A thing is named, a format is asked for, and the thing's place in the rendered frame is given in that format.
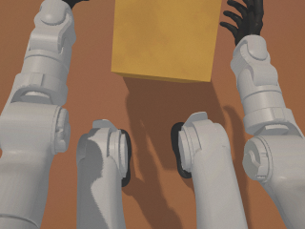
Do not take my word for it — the carton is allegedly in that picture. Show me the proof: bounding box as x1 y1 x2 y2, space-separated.
111 0 222 83

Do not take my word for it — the right robot shin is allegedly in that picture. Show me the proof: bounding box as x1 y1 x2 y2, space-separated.
180 112 231 173

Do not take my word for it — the right robot upper arm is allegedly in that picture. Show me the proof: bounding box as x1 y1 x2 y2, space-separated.
242 135 305 229

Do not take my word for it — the left robot foot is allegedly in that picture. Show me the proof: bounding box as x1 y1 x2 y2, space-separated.
118 129 132 187

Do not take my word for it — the robot left hand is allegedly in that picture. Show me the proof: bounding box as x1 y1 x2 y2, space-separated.
62 0 90 10

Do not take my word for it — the robot right hand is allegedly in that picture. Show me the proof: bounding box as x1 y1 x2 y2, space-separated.
219 0 264 46

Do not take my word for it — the left robot upper arm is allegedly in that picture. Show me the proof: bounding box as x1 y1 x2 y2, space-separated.
0 101 71 229

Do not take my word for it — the left robot forearm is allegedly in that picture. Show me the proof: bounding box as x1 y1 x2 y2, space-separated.
0 0 76 150

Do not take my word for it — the right robot forearm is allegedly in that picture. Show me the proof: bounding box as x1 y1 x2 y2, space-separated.
230 34 305 140

